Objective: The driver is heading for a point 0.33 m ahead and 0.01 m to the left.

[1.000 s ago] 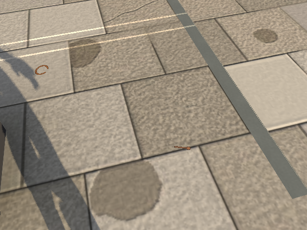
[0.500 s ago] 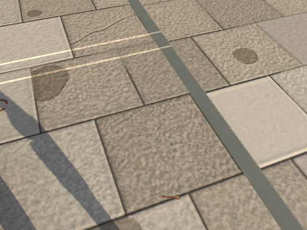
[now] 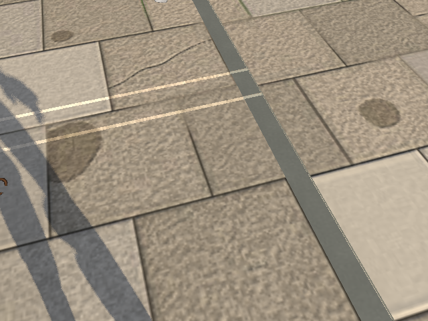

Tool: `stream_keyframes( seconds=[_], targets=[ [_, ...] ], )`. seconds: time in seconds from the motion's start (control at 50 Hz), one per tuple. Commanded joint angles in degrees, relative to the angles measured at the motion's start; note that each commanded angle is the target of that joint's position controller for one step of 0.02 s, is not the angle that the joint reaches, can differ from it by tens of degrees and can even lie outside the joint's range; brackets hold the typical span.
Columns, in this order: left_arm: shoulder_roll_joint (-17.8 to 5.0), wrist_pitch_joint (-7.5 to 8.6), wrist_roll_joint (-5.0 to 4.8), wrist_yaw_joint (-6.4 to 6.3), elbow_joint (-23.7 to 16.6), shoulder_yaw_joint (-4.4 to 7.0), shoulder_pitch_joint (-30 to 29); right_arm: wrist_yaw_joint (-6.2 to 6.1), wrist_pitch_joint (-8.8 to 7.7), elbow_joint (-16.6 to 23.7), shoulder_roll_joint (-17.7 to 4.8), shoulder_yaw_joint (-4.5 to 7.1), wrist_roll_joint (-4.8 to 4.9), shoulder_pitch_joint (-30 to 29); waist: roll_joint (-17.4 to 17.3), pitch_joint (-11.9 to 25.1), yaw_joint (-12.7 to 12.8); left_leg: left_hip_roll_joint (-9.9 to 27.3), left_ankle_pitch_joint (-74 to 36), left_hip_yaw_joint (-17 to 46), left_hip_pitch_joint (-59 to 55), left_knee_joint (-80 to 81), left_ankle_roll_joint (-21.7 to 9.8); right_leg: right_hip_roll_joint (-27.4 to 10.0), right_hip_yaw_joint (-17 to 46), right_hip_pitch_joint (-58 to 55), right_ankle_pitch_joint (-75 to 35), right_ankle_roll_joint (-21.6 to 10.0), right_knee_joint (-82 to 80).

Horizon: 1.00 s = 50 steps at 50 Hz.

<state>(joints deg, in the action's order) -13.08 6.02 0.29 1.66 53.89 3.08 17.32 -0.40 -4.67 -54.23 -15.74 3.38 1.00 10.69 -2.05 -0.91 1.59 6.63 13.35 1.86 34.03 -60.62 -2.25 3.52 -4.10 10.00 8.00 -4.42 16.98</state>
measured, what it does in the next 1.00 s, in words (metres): walks ahead: left foot, then right foot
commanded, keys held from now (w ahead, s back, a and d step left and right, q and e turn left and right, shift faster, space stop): w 0.16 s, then no key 0.84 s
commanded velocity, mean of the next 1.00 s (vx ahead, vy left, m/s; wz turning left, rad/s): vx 0.20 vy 0.00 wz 0.00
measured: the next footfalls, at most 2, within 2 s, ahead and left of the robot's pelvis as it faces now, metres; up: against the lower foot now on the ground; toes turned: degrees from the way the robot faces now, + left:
left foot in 0.30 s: +0.36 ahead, +0.15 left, +0.00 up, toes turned +2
right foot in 0.66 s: +0.33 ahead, -0.09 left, +0.00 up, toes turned -1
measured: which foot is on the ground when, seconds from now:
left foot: up 0.00-0.28, down 0.30-1.00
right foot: down 0.00-0.32, up 0.34-0.64, down 0.66-1.00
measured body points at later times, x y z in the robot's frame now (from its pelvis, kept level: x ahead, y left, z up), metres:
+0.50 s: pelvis +0.23 +0.06 -0.01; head +0.27 +0.08 +0.44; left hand +0.29 +0.33 -0.16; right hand +0.35 -0.19 -0.14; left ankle +0.32 +0.15 -0.75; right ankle +0.20 -0.09 -0.69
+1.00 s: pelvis +0.30 +0.04 -0.01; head +0.32 +0.04 +0.44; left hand +0.34 +0.29 -0.16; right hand +0.38 -0.21 -0.16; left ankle +0.32 +0.15 -0.75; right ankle +0.29 -0.09 -0.75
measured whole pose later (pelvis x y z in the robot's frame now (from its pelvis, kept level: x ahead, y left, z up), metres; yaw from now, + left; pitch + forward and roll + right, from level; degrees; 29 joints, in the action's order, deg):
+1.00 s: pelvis +0.30 +0.04 -0.01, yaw +0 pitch -1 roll +0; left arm -11.1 1.2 0.1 -2.3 60.9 2.8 13.4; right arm -1.3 -0.2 -60.3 -12.7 2.1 0.0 8.8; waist 0.0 -1.9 0.2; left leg -0.6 12.9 -2.6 14.1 -27.4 -1.5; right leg -1.9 -0.4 11.6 16.3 1.2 28.4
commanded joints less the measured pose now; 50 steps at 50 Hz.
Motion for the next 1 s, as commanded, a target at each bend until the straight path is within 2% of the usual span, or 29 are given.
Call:
stream_keyframes(
  seconds=[0.02, 0.1, 0.16, 0.2, 0.24, 0.26, 0.28, 0.3, 0.32, 0.34, 0.36, 0.38, 0.4, 0.42, 0.46, 0.5, 0.56, 0.6, 0.64, 0.66, 0.68, 0.7, 0.72, 0.74, 0.78, 0.82, 0.9, 1.0],
  targets=[
    [-8.2, 0.62, -0.09, -1.0, -2.3, 1.65, 0.2, -0.16, 0.34, 2.8, -2.4, 0.79, -0.63, 0.0, 4.6, -0.6, -1.7, 2.3, -7.9, 1.3, 6.3, 7.0, 1.4, -16.3, 12.3, -2.7, -12.5, -9.1, -10.5],
    [-8.7, 0.09, -0.57, -1.8, -1.0, 1.61, 3.1, 0.52, -0.23, 5.0, -1.1, 0.32, -0.47, -7.9, 5.3, -2.3, 0.5, 0.2, -18.7, -0.8, 4.2, 21.1, 1.6, -13.9, 7.7, -3.0, -10.7, -7.0, -11.4],
    [-9.0, -0.27, -0.99, -1.97, 0.7, 1.76, 6.3, 1.14, -0.46, 6.5, -1.0, -0.06, -0.07, -13.0, 5.2, -3.7, 2.1, -1.2, -19.9, -1.7, 3.8, 26.7, 1.3, -14.9, 7.1, -6.6, -9.5, -6.8, -10.9],
    [-8.7, -1.09, -0.82, -2.26, 1.7, 1.73, 6.9, 1.78, -0.91, 7.6, -0.9, -0.24, -0.32, -15.2, 5.1, -4.8, 2.2, -2.4, -18.6, -2.0, 3.2, 30.0, 0.5, -15.6, 6.1, -9.4, -17.6, -6.0, -7.3],
    [-9.2, -1.88, -0.72, -2.65, 2.1, 1.93, 6.3, 2.42, -1.47, 7.7, -2.1, 0.11, -0.53, -13.8, 6.6, -2.7, 0.7, -3.7, -16.4, -2.0, -0.7, 31.8, -0.9, -16.4, 6.1, -12.1, -26.4, -4.5, -2.4],
    [-9.8, -2.13, -0.72, -2.79, 1.9, 2.09, 5.2, 2.5, -1.68, 6.9, -3.5, 0.66, -0.67, -10.9, 7.6, -0.4, -1.0, -4.9, -15.4, -2.4, -4.9, 32.4, -1.7, -16.3, 6.3, -13.0, -31.7, -3.5, 0.9],
    [-9.9, -2.39, -0.9, -2.92, 1.6, 2.1, 3.4, 2.39, -1.89, 5.1, -5.0, 1.45, -1.02, -5.2, 7.8, 2.8, -4.2, -6.7, -17.2, -3.6, -12.3, 34.2, -2.8, -14.6, 5.5, -12.9, -37.3, -2.1, 6.8],
    [-9.1, -2.49, -0.7, -2.86, 1.3, 1.73, 3.8, 2.12, -2.07, 2.8, -7.8, 2.48, -1.56, 1.6, 5.7, 7.4, -6.8, -5.6, -28.3, -3.2, -23.1, 35.6, -4.2, -11.1, 3.7, -10.0, -35.0, 0.3, 16.2],
    [-6.4, -2.2, 0.83, -2.78, 0.0, 0.68, 6.4, 1.64, -1.94, 1.4, -11.9, 3.12, -3.04, 8.7, -2.6, 16.3, -6.8, 6.2, -52.1, 8.4, -42.1, 29.5, -8.7, -6.5, 2.0, 3.6, -12.4, 3.1, 33.2],
    [0.0, -1.75, 0.21, -2.2, 2.4, -1.29, 15.9, 1.78, -1.15, 0.6, -11.7, 2.53, -2.6, 9.8, -14.6, 25.7, -3.5, 18.9, -60.9, 25.3, -56.5, 30.4, -19.2, 1.0, 5.4, 18.1, 32.1, 5.9, 51.6],
    [-5.4, -1.54, -1.2, -2.05, 3.7, 0.05, 14.5, 2.1, -0.5, 1.1, -8.2, 1.77, -1.25, 9.8, -7.4, 26.8, -5.5, 16.1, -50.1, 25.7, -51.9, 33.4, -18.1, -0.8, 12.9, 19.2, 32.9, 5.8, 56.7],
    [-7.5, -1.72, -2.31, -2.25, 1.9, 0.72, 8.2, 1.95, -0.29, 2.0, -6.8, 1.29, -0.62, 3.8, -5.1, 17.7, -4.6, 13.7, -42.8, 18.9, -43.9, 35.8, -15.5, -3.3, 10.6, 23.5, 29.7, 5.7, 56.5],
    [-7.3, -2.33, -1.86, -2.88, 1.1, 0.81, 4.4, 1.72, -0.18, 2.9, -4.9, 0.51, -0.93, -1.3, -0.9, 12.1, -3.1, 11.1, -37.4, 14.8, -35.1, 38.5, -13.4, -6.1, 8.7, 22.9, 25.3, 6.1, 53.1],
    [-7.0, -3.27, -1.08, -3.58, 0.9, 1.22, 2.8, 1.56, -0.15, 3.3, -2.9, -0.18, -1.33, -4.8, 0.1, 8.6, -1.5, 9.3, -33.9, 11.7, -27.0, 40.9, -12.4, -8.0, 8.5, 19.9, 22.2, 6.5, 49.2],
    [-4.2, -5.04, -0.55, -4.23, 1.3, 0.96, 4.9, 1.51, 0.03, 2.6, -2.4, -0.37, -2.7, -7.1, -3.3, 7.2, 1.2, 6.7, -29.0, 7.7, -16.9, 44.5, -11.4, -8.8, 7.5, 10.7, 18.1, 6.8, 41.8],
    [-2.8, -5.78, -0.45, -4.83, 1.4, 0.68, 5.1, 1.14, 0.05, 2.0, -3.2, -0.23, -3.2, -7.5, -4.6, 7.2, 1.8, 5.4, -27.9, 4.8, -13.9, 45.6, -11.8, -8.4, 6.3, 7.0, 16.7, 6.9, 33.7],
    [-3.9, -6.71, -0.22, -4.97, 1.2, 0.81, 2.3, 0.37, 0.75, 1.3, -4.6, -0.01, -2.45, -6.7, -4.3, 8.3, 0.7, 5.4, -13.6, 5.2, -13.9, 47.6, -11.1, -8.1, 5.7, 3.4, 9.6, 6.5, 25.4],
    [-4.1, -7.12, -0.05, -4.73, 1.3, 0.96, 0.8, 0.0, 1.56, 1.0, -4.5, -0.21, -1.88, -7.3, -3.9, 6.1, 0.9, 4.5, 1.5, 5.6, -11.7, 48.8, -9.5, -7.6, 4.9, 1.0, 5.7, 5.9, 20.2],
    [-4.0, -7.03, 0.75, -4.49, 1.7, 0.98, -0.2, -0.19, 2.16, 0.2, -3.1, -0.75, -1.26, -6.8, -2.9, 2.9, 1.2, 2.4, 12.9, 5.5, -9.5, 48.7, -6.3, -6.9, 4.0, -2.0, 2.5, 4.7, 13.1],
    [-4.6, -6.89, 1.18, -4.46, 1.5, 0.96, -0.6, -0.19, 2.32, -0.7, -2.2, -1.07, -1.23, -4.9, -1.4, 1.2, 0.9, 1.2, 16.2, 5.4, -9.3, 48.1, -4.1, -8.5, 5.6, -2.3, 0.7, 3.8, 9.1],
    [-6.0, -6.63, 1.2, -4.55, 1.2, 0.99, -0.7, -0.22, 2.42, -1.0, -2.2, -1.08, -1.38, -3.9, 0.8, -0.5, -0.2, -0.6, 15.1, 4.3, -9.5, 45.3, -2.3, -10.9, 7.9, -1.4, 0.2, 2.7, 6.5],
    [-9.8, -6.42, 0.16, -4.5, 2.3, 2.0, -1.9, -0.46, 2.74, -1.0, -2.2, -0.7, -1.21, -1.0, 8.2, -2.0, -3.5, -4.5, 11.3, 0.3, -12.4, 44.6, -1.0, -10.0, 7.5, 4.5, 8.7, 1.5, 6.6],
    [-6.9, -5.86, -0.05, -4.16, 2.5, 1.62, -2.4, -0.84, 3.01, -1.3, -2.8, -0.68, -1.62, -2.2, 8.1, -2.4, -2.2, -5.1, 7.2, -1.0, -17.8, 41.6, -0.3, -9.1, 7.5, 9.2, 13.6, 2.0, 4.3],
    [-5.1, -5.34, 0.38, -4.05, 2.9, 1.14, -2.8, -1.02, 3.23, -1.2, -2.7, -0.59, -1.47, -2.3, 8.4, -1.8, -2.6, -5.0, 4.5, -1.3, -20.3, 40.2, -0.6, -9.0, 7.4, 10.4, 13.8, 3.0, 3.1],
    [-4.7, -4.51, 0.33, -3.91, 3.0, 1.08, -4.3, -1.26, 3.54, -2.0, -2.2, -0.64, -1.52, -1.7, 7.5, -0.8, -2.7, -4.9, 0.1, -1.6, -21.5, 38.7, -1.2, -8.5, 7.0, 8.7, 7.9, 4.4, 3.6],
    [-4.6, -4.04, 0.01, -3.92, 3.8, 1.04, -3.2, -1.08, 3.49, -2.5, -1.9, -0.63, -1.52, -1.6, 6.0, 1.0, -2.3, -4.7, -4.3, -1.7, -22.2, 37.9, -1.4, -8.2, 6.5, 6.0, 2.5, 4.3, 5.2],
    [-4.8, -4.13, -0.15, -4.04, 4.9, 0.94, -2.1, -0.89, 3.62, -3.2, -1.9, -0.54, -1.1, -2.2, 3.9, 2.5, -1.6, -4.5, -10.2, -1.8, -23.4, 36.6, -1.3, -7.8, 5.8, 3.4, -3.1, 3.8, 6.9],
    [-4.5, -4.58, -0.24, -4.15, 5.9, 0.76, -1.8, -1.08, 4.14, -4.4, -2.0, -0.45, -0.94, -1.7, 2.4, 2.3, -1.5, -4.4, -13.2, -1.8, -24.4, 35.8, -1.1, -7.3, 5.2, 2.5, -5.2, 3.8, 7.4]
  ],
)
